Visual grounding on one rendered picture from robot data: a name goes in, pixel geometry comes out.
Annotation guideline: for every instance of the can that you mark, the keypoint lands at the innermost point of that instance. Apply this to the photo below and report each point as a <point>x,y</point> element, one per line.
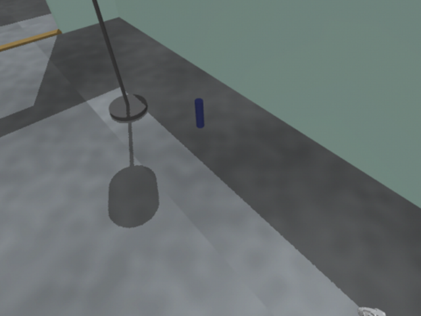
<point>199,113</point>

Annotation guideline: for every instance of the floor lamp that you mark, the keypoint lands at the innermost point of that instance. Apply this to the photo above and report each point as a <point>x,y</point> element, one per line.
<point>126,107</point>

